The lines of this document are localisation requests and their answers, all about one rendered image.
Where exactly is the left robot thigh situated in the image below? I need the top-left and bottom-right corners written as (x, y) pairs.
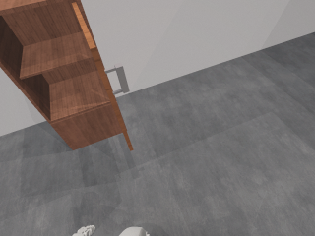
top-left (119, 226), bottom-right (150, 236)

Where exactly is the left robot hand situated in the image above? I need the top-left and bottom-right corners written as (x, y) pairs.
top-left (72, 225), bottom-right (95, 236)

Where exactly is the handle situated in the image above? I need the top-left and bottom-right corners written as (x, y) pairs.
top-left (104, 62), bottom-right (130, 95)

